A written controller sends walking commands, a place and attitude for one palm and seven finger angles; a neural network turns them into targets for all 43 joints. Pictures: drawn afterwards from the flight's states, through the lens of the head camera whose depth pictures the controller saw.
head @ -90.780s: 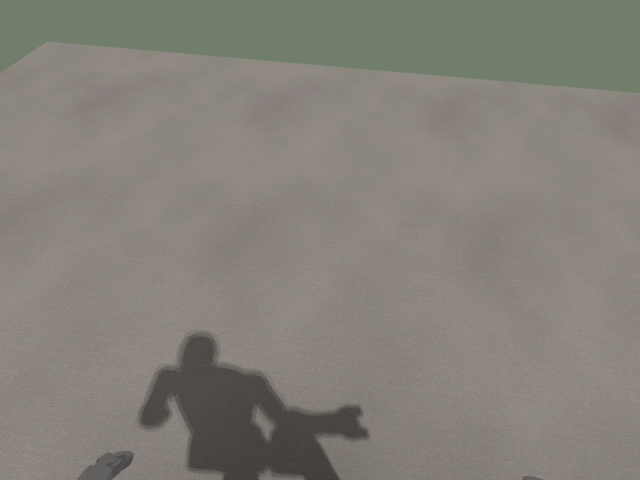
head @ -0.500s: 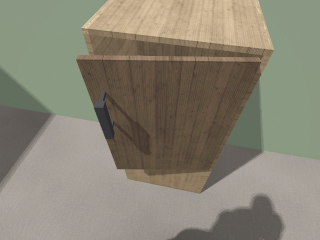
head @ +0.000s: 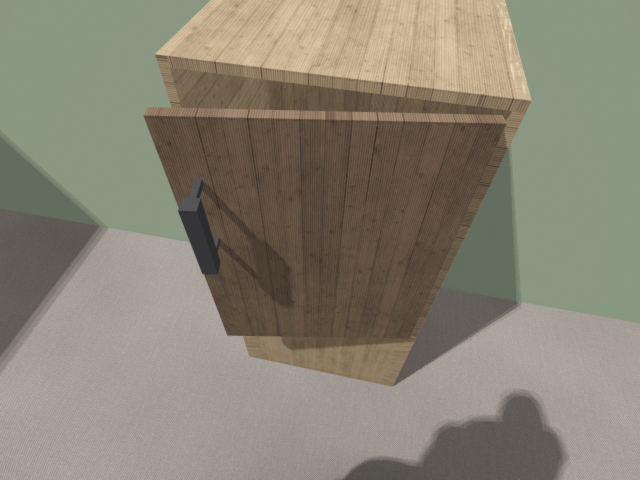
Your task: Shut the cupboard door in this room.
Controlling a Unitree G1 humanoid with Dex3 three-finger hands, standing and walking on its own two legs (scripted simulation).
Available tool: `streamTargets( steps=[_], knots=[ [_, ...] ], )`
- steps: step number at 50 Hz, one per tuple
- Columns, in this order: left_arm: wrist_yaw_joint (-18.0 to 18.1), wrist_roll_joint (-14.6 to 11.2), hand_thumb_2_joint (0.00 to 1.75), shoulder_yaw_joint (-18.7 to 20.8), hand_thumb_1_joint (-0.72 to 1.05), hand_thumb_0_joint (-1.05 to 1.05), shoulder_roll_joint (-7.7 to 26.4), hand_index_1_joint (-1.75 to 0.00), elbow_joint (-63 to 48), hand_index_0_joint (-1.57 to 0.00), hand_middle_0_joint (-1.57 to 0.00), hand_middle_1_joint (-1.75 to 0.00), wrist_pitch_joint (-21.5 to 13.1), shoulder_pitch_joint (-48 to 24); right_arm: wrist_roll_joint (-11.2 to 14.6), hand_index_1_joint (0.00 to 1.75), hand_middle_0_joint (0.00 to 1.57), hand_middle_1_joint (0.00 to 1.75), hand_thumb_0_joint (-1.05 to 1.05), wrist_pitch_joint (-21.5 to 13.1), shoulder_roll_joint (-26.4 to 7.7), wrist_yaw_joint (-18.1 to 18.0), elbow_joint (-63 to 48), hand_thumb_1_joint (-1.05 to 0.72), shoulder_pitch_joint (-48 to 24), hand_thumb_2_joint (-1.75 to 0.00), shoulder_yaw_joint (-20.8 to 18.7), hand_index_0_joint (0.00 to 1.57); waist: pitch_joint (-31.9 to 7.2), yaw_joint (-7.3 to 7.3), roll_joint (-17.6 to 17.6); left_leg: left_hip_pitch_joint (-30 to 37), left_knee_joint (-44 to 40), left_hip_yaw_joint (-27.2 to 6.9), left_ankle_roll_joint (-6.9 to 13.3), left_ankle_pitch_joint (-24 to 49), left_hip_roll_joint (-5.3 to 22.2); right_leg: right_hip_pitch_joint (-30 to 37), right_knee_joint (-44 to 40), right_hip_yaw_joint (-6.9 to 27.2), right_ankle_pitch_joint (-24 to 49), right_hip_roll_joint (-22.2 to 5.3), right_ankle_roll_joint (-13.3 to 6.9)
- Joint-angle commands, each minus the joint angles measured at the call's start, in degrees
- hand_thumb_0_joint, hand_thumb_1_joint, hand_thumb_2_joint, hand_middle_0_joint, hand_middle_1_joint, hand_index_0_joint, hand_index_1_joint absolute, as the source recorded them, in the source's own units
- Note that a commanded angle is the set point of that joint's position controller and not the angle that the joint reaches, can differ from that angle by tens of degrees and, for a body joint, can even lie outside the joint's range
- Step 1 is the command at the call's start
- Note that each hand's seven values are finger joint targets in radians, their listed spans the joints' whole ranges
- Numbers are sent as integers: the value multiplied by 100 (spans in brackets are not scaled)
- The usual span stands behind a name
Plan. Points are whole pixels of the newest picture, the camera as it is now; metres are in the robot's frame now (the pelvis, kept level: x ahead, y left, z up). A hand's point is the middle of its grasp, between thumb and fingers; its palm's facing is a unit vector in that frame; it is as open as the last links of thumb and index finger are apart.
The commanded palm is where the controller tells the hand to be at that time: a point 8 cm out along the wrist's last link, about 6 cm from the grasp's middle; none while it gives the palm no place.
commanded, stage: look again from close up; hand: left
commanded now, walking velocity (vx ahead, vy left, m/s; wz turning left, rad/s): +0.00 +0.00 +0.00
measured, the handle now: (204, 228) +0.44 +0.20 +0.04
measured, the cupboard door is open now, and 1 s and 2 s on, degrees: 11 11 11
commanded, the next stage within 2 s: raise the hand and make a fist in 0.46 s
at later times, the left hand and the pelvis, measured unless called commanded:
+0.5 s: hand out of the picture -0.01 +0.16 -0.18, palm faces +0.02 -0.98 -0.17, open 7.4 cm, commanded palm none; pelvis +0.00 +0.00 +0.00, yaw +0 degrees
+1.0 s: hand out of the picture +0.11 +0.15 -0.08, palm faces +0.10 -0.99 +0.02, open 6.1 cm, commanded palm +0.10 +0.21 -0.04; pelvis -0.05 -0.02 -0.08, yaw +3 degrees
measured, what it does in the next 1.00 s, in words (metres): lowers itself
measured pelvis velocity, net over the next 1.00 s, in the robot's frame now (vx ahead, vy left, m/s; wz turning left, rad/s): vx -0.05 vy -0.02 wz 0.05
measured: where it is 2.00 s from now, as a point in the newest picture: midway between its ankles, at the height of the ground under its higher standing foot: outside the picture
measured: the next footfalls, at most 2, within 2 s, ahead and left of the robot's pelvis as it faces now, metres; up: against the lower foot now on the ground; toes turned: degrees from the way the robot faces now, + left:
none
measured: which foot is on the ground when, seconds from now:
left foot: down 0.00-1.00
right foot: down 0.00-1.00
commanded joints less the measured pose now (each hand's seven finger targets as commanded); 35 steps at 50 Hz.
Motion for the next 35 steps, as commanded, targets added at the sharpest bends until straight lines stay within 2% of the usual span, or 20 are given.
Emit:
streamTargets(
  steps=[1,5,19,23,27,28,29,30,31,32,33,34,35],
  knots=[
    [10,16,90,88,90,0,480,-30,-153,-20,-20,-30,-66,362,-1,30,20,30,0,-37,-483,-30,-118,-90,459,-90,-77,20,14,-5,-17,-292,-421,-546,45,1169,676,123,-305,558,1305,-595,-211],
    [8,16,90,77,90,0,463,-30,-134,-20,-20,-30,-60,380,2,30,20,30,0,-41,-494,-28,-118,-90,463,-90,-74,20,71,0,31,-333,-462,-565,47,1048,668,54,-337,571,1095,-594,-205],
    [13,16,90,86,90,0,428,-30,-106,-20,-20,-30,-92,468,4,30,20,30,0,-57,-455,-39,-102,-90,499,-90,-83,20,-86,-3,-14,-241,-422,-542,37,1200,676,134,-318,567,1326,-593,-212],
    [15,20,90,90,90,0,409,-30,-108,-20,-20,-30,-85,464,5,30,20,30,0,-57,-441,-42,-97,-90,502,-90,-80,20,-3,4,61,-285,-453,-550,41,1200,682,98,-321,556,1241,-583,-209],
    [12,24,90,92,90,0,405,-30,-103,-20,-20,-30,-84,476,4,30,20,30,0,-57,-443,-42,-101,-90,506,-90,-74,20,46,17,-12,-350,-453,-555,42,1159,669,109,-338,554,1217,-577,-200],
    [226,86,90,115,90,0,647,-30,150,-20,-20,-30,-237,919,84,30,20,30,0,-112,-779,39,-491,-90,-148,-90,-129,20,-267,187,126,-498,760,-319,-120,1772,748,121,-134,663,3422,-919,-80],
    [270,-690,90,2027,90,0,3628,-30,-9393,-20,-20,-30,-1731,-4125,118,30,20,30,0,-1242,-2085,-571,-2260,-90,524,-90,-306,20,-3066,-868,503,1159,560,-339,78,3222,402,333,840,203,3135,-144,6],
    [386,-764,90,201,90,0,1145,-32,-7675,-22,-22,-32,-1221,-392,324,30,20,30,0,-1682,-1213,-604,-2186,-90,88,-90,14,20,-3275,-299,2315,1489,463,-298,26,3909,286,-192,1022,-94,1407,172,-67],
    [622,-978,90,381,90,0,842,-34,-7248,-24,-24,-34,-859,-344,216,30,20,30,0,-1806,-1207,-515,-1823,-90,-129,-90,-78,20,-2770,-75,1793,1032,437,-346,-267,4090,437,-320,800,-221,603,117,-72],
    [561,-948,90,-540,90,0,-687,-36,-5589,-25,-25,-36,-194,1179,308,30,20,30,0,-1851,-934,-310,-1726,-90,-90,-90,-94,20,-1597,-207,1082,112,273,-527,-215,3338,432,-686,742,-276,339,-63,8],
    [556,-1015,90,-601,90,0,-398,-38,-6689,-27,-27,-38,-345,102,356,30,20,30,0,-1916,-1301,-209,-2083,-90,-17,-90,-223,20,-747,-337,744,-496,408,-691,-212,2271,403,-862,599,-279,552,-122,-3],
    [494,-924,90,-499,90,0,-350,-40,-6623,-29,-29,-40,-594,68,268,30,20,30,0,-1985,-1350,-184,-2380,-90,-173,-90,-297,20,-320,-422,261,-960,604,-730,-157,1617,291,-1085,534,-347,600,-138,-12],
    [422,-837,90,-304,90,0,-167,-42,-6253,-31,-31,-42,-880,55,185,30,20,30,0,-2016,-1400,-152,-2509,-90,-179,-90,-351,20,70,-501,-641,-1486,859,-752,-104,988,162,-1525,559,-357,310,-132,-4]
  ],
)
